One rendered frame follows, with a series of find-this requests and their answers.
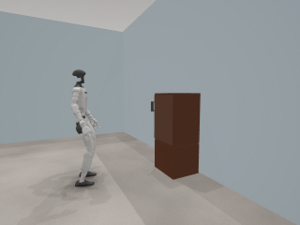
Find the robot right forearm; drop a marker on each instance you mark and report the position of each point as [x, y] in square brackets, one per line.
[77, 113]

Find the humanoid robot head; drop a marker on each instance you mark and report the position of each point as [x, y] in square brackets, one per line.
[80, 74]

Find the robot left forearm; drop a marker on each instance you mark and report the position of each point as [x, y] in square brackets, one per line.
[88, 114]

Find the right robot upper arm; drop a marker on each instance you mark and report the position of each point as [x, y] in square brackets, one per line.
[76, 91]

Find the robot left hand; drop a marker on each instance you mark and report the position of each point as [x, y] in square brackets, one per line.
[93, 122]

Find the handle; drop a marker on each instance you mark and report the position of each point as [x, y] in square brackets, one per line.
[152, 106]

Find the robot right shin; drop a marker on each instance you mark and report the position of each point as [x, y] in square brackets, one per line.
[86, 163]

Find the robot right hand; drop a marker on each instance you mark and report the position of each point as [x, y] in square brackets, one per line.
[86, 131]

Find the cupboard door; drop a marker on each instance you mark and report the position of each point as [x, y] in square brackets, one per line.
[163, 118]

